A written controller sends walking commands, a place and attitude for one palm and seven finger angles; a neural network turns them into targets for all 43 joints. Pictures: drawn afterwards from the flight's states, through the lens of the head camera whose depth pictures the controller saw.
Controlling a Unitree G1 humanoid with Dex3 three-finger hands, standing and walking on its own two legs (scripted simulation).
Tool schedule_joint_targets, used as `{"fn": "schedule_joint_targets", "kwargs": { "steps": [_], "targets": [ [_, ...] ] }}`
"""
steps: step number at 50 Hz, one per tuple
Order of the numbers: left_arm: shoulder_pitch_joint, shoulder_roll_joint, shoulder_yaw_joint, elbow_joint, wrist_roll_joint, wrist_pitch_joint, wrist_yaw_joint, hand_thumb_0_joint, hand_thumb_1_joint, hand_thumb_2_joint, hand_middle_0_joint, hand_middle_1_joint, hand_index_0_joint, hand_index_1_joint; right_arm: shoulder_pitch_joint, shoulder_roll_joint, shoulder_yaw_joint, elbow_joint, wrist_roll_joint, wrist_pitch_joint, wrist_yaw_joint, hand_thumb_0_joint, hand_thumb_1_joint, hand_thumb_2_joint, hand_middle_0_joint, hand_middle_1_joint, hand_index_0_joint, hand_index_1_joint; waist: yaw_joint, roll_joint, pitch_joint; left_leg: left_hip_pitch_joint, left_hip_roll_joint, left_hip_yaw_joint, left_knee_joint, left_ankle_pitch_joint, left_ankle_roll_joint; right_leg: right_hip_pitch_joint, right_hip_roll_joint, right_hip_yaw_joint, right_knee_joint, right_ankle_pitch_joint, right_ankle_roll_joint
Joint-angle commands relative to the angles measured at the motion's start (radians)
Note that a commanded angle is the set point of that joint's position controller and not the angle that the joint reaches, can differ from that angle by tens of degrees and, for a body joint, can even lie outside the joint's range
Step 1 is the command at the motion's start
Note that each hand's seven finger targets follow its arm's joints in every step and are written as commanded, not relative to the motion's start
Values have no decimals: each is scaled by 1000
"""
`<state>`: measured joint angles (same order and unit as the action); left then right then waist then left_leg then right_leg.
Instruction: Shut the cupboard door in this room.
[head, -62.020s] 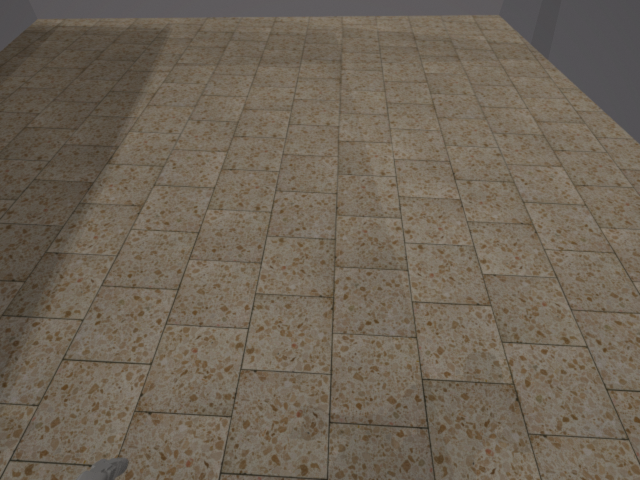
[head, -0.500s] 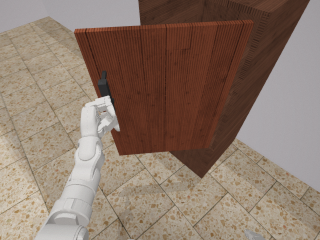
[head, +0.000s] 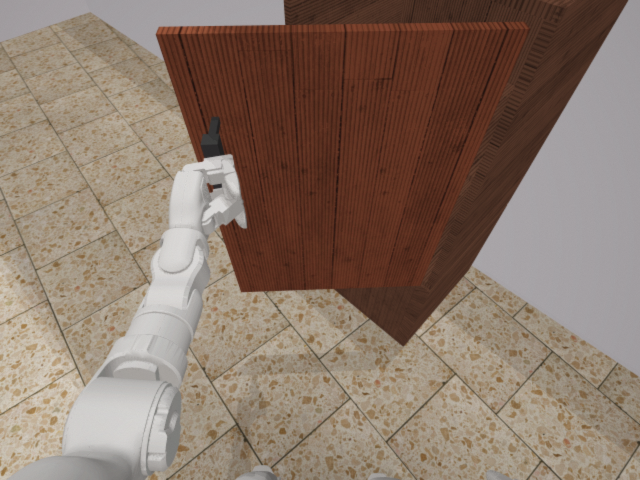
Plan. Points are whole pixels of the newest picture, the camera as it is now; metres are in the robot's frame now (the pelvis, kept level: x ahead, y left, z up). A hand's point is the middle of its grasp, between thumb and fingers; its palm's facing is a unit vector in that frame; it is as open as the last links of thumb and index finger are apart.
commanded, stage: push the door shut along its arc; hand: left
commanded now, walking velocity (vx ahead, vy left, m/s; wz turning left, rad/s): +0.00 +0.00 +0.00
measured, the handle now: (221, 164) +0.52 +0.14 +0.09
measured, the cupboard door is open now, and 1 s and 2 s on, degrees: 46 34 24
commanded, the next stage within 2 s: pull the fist back off the door in 1.42 s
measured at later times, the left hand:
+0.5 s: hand (262, 168) +0.50 +0.08 +0.10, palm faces -0.16 -0.99 -0.04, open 3.1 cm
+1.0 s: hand (284, 137) +0.57 +0.05 +0.10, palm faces -0.27 -0.96 -0.02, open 3.1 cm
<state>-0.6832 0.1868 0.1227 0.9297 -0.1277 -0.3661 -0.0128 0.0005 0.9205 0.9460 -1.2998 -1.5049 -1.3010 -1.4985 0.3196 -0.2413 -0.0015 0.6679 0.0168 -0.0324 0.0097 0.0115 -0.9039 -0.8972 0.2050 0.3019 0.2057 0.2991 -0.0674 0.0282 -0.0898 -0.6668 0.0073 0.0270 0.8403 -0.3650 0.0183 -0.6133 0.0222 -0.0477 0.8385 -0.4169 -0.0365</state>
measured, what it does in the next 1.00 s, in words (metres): stands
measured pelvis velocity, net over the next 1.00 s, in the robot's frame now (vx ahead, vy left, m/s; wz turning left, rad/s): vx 0.00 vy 0.00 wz -0.03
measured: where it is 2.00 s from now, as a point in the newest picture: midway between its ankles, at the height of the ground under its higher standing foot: outside the picture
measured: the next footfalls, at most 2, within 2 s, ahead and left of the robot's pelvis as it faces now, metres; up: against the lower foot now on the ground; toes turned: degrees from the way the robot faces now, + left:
none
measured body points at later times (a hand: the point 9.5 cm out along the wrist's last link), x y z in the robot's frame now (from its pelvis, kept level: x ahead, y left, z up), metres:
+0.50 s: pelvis -0.02 +0.01 -0.02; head +0.09 +0.01 +0.42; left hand +0.50 +0.13 +0.10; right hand -0.03 -0.26 -0.13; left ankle +0.03 +0.11 -0.70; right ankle +0.00 -0.10 -0.70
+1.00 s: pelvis +0.00 +0.00 -0.03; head +0.14 +0.00 +0.40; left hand +0.58 +0.11 +0.10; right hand -0.07 -0.25 -0.13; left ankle +0.03 +0.11 -0.70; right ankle +0.00 -0.10 -0.70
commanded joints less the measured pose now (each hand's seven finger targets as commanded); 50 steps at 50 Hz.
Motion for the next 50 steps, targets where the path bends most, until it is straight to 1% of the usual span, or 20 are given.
{"fn": "schedule_joint_targets", "kwargs": {
  "steps": [1,2,4,8,9,11,14,16,17,19,20,22,24,25,31,34,37,40,41,50],
  "targets": [
    [-602,108,-1,-158,6,-91,-28,0,900,900,-1300,-1500,-1300,-1500,78,-144,-49,-75,0,-34,-6,0,-900,-900,200,300,200,300,-75,-21,-355,286,-11,-57,-67,212,8,1,15,33,-108,304,20],
    [-618,93,-12,-120,5,-90,-32,0,900,900,-1300,-1500,-1300,-1500,81,-144,-50,-70,0,-36,-6,0,-900,-900,200,300,200,300,-84,-21,-336,284,-11,-58,-64,186,9,-26,18,34,-114,276,20],
    [-643,173,54,-74,4,-93,-31,0,900,900,-1300,-1500,-1300,-1500,105,-159,-50,-59,-3,-34,-9,0,-900,-900,200,300,200,300,-74,-26,-341,258,-11,-64,-69,169,8,-21,20,33,-110,250,17],
    [-726,186,50,-11,11,-101,-51,0,900,900,-1300,-1500,-1300,-1500,124,-165,-47,-52,-9,-39,-6,0,-900,-900,200,300,200,300,-106,-37,-353,216,-14,-65,-56,130,14,-41,20,43,-107,224,23],
    [-742,217,72,-4,14,-108,-57,0,900,900,-1300,-1500,-1300,-1500,138,-171,-50,-46,-12,-40,-7,0,-900,-900,200,300,200,300,-106,-31,-373,222,-12,-70,-51,142,15,-40,20,41,-99,229,20],
    [-774,190,44,2,13,-115,-75,0,900,900,-1300,-1500,-1300,-1500,143,-171,-51,-46,-13,-43,-3,0,-900,-900,200,300,200,300,-119,2,-396,242,-9,-75,-43,152,11,-69,21,38,-92,227,19],
    [-830,240,69,65,16,-107,-92,0,900,900,-1300,-1500,-1300,-1500,178,-186,-52,-29,-16,-46,-5,0,-900,-900,200,300,200,300,-142,-3,-374,211,-6,-86,-31,124,15,-109,25,37,-86,190,18],
    [-869,229,56,77,14,-98,-101,0,900,900,-1300,-1500,-1300,-1500,181,-189,-49,-30,-18,-50,-3,0,-900,-900,200,300,200,300,-153,21,-384,200,-5,-87,-25,104,14,-131,23,40,-85,168,19],
    [-884,263,78,91,20,-96,-102,0,900,900,-1300,-1500,-1300,-1500,194,-193,-51,-24,-20,-50,-3,0,-900,-900,200,300,200,300,-152,29,-384,195,-4,-92,-20,108,13,-137,23,38,-78,165,16],
    [-907,250,69,75,21,-100,-110,0,900,900,-1300,-1500,-1300,-1500,210,-195,-55,-26,-25,-54,0,0,-900,-900,200,300,200,300,-154,64,-434,234,-1,-104,-7,152,12,-160,25,31,-58,185,12],
    [-910,220,37,95,27,-96,-116,0,900,900,-1300,-1500,-1300,-1500,211,-194,-54,-23,-26,-54,3,0,-900,-900,200,300,200,300,-167,67,-430,241,3,-109,-2,150,9,-189,25,27,-57,174,12],
    [-959,235,46,110,28,-87,-115,0,900,900,-1300,-1500,-1300,-1500,228,-201,-54,-14,-30,-54,5,0,-900,-900,200,300,200,300,-186,45,-414,214,3,-111,7,130,14,-206,25,30,-59,158,16],
    [-961,304,104,119,27,-79,-114,0,900,900,-1300,-1500,-1300,-1500,249,-210,-55,-18,-32,-53,3,0,-900,-900,200,300,200,300,-173,49,-458,207,-1,-107,14,164,17,-172,29,32,-48,187,13],
    [-959,300,94,136,33,-71,-121,0,900,900,-1300,-1500,-1300,-1500,246,-208,-51,-20,-31,-51,5,0,-900,-900,200,300,200,300,-175,59,-459,201,1,-110,17,162,15,-183,27,32,-46,183,13],
    [-1057,386,133,195,61,-42,-135,0,900,900,-1300,-1500,-1300,-1500,281,-216,-42,-21,-37,-43,5,0,-900,-900,200,300,200,300,-215,30,-430,99,2,-103,51,139,27,-193,26,45,-36,183,22],
    [-1070,417,155,176,63,-43,-151,0,900,900,-1300,-1500,-1300,-1500,297,-216,-42,-37,-40,-41,6,0,-900,-900,200,300,200,300,-205,82,-502,117,-3,-102,73,199,29,-173,28,46,-12,233,17],
    [-1069,454,174,204,75,-22,-173,0,900,900,-1300,-1500,-1300,-1500,313,-218,-42,-35,-40,-30,8,0,-900,-900,200,300,200,300,-214,60,-517,91,2,-96,94,235,30,-158,30,50,-6,283,21],
    [-1072,457,175,193,76,-5,-187,0,900,900,-1300,-1500,-1300,-1500,328,-218,-41,-44,-41,-21,11,0,-900,-900,200,300,200,300,-207,91,-547,109,0,-95,103,283,29,-149,33,50,3,327,19],
    [-1062,465,182,215,78,7,-193,0,900,900,-1300,-1500,-1300,-1500,333,-219,-43,-41,-41,-16,9,0,-900,-900,200,300,200,300,-218,60,-540,94,2,-93,108,284,31,-144,34,48,1,337,21],
    [-1190,437,138,176,72,26,-234,0,900,900,-1300,-1500,-1300,-1500,362,-219,-47,-23,-47,-8,5,0,-900,-900,200,300,200,300,-251,129,-566,140,4,-101,134,341,32,-199,40,45,10,371,19]
  ]
}}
